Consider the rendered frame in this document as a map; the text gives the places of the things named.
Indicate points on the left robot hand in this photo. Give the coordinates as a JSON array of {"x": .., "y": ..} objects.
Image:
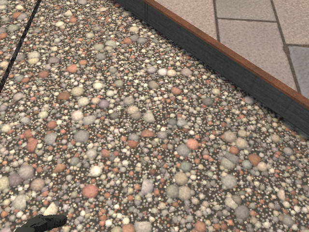
[{"x": 41, "y": 223}]

